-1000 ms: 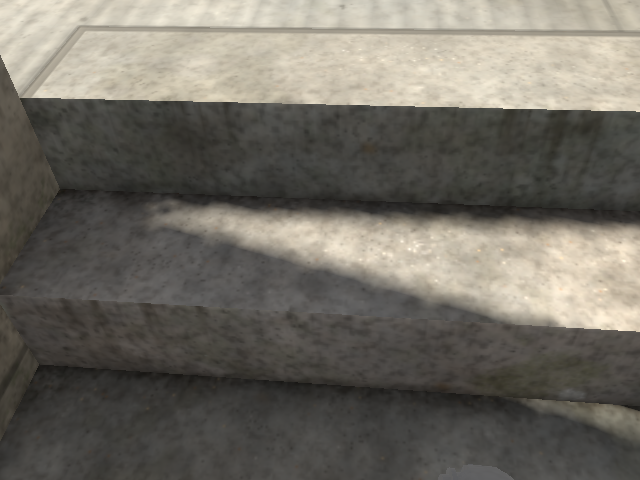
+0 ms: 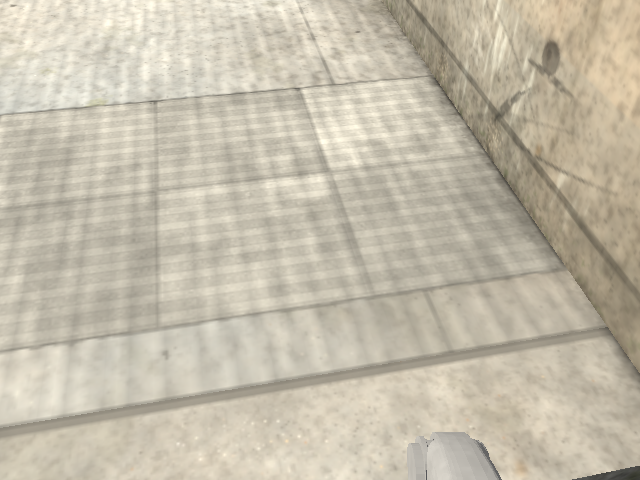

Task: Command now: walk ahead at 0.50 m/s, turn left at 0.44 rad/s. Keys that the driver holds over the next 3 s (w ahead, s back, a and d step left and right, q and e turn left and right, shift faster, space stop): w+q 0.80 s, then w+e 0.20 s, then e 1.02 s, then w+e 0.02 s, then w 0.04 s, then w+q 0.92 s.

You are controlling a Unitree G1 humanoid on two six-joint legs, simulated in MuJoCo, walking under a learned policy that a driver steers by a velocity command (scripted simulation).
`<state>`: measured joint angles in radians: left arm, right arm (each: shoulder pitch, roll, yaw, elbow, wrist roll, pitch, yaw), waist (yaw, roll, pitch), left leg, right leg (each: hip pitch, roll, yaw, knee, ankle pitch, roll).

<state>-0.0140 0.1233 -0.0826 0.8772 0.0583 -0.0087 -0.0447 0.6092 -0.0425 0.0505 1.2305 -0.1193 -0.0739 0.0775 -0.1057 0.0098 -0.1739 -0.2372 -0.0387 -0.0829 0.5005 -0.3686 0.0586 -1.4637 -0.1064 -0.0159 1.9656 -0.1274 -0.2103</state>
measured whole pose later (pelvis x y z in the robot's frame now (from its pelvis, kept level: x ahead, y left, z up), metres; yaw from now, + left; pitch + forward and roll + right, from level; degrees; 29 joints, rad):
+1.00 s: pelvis +0.50 +0.08 +0.36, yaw +27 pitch +5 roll +2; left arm 0.16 0.20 0.01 0.88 0.06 -0.10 -0.07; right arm 0.41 -0.18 -0.02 1.09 -0.07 -0.11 0.04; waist -0.03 -0.01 -0.15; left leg -0.36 -0.13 0.02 0.66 -0.39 0.09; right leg -1.09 -0.07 0.14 1.61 0.00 -0.07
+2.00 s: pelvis +0.66 +0.13 +0.38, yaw -4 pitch +1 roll -1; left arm 0.19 0.31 0.11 0.65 -0.02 0.07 0.03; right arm 0.17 -0.21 -0.06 0.64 -0.02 0.00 -0.09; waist -0.02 -0.05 0.01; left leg -0.32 0.06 0.04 0.52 -0.22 -0.01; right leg -0.63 0.03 0.05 1.23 -0.32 0.09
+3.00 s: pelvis +1.01 +0.05 +0.38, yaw +17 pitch +4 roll +1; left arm 0.09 0.26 0.02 0.63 0.01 -0.10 0.02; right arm 0.29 -0.27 -0.07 0.71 0.02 -0.03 -0.01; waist -0.05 -0.03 0.00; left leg -0.24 -0.14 -0.14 0.43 -0.25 0.09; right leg -0.70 -0.11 0.12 0.73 -0.06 0.09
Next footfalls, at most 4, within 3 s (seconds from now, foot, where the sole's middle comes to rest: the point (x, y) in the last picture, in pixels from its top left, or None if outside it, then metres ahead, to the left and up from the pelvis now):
0.10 right None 0.23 -0.15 -0.58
0.68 left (214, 465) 0.47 0.14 -0.39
1.22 right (251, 282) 0.84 0.07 -0.39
1.78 left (151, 327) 0.74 0.26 -0.39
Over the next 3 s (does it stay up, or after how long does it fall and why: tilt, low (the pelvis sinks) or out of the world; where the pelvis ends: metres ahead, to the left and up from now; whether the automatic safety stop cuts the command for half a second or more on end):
stays up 1.01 0.05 0.38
